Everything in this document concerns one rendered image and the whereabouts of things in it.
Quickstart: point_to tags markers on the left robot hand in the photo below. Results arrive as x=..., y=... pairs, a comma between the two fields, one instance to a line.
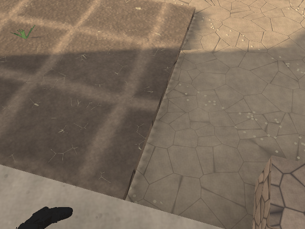
x=45, y=217

